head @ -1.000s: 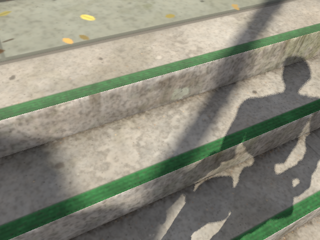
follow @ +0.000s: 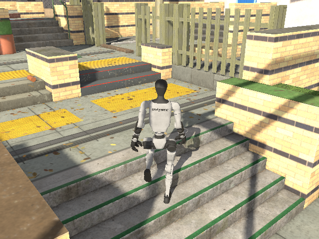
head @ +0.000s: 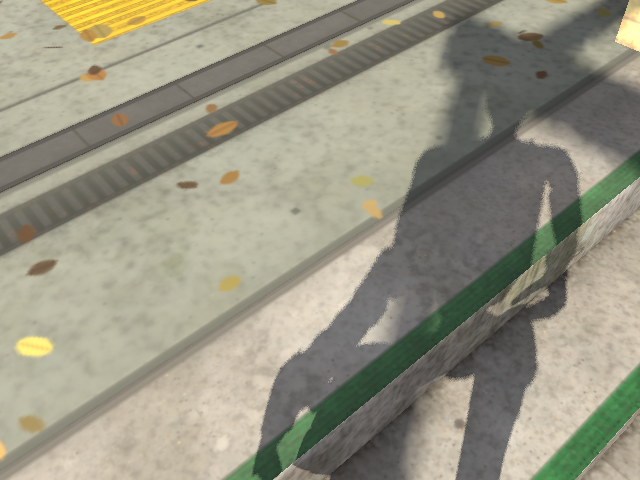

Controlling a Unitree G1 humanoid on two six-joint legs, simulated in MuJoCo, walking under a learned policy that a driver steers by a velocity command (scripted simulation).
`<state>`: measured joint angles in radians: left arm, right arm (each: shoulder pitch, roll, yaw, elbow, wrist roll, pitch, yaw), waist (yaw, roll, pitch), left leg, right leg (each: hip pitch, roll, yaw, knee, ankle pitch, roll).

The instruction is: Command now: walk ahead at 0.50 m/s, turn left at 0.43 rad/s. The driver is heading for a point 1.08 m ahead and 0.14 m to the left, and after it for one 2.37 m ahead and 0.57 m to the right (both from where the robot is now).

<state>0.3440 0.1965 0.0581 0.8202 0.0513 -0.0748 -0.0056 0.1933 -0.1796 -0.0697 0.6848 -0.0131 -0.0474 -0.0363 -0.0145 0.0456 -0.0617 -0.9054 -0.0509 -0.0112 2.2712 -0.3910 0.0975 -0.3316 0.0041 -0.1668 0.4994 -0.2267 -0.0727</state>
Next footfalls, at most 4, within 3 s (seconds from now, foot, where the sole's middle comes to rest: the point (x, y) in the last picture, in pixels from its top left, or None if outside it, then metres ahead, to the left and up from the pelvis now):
0.30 left None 0.22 0.10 -0.61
0.78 right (295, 356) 0.63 0.08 -0.45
1.32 left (203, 242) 0.92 0.28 -0.45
1.80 right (315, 211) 1.00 0.04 -0.45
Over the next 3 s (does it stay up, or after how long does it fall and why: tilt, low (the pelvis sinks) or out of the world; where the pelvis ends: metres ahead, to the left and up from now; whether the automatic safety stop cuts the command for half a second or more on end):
stays up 1.04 0.18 0.31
